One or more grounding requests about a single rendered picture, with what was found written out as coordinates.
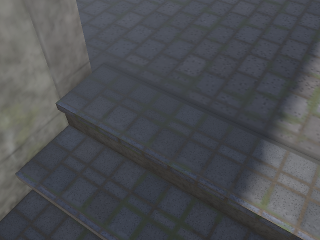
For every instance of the stairs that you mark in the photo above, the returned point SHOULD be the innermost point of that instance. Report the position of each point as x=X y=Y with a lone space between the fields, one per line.
x=126 y=194

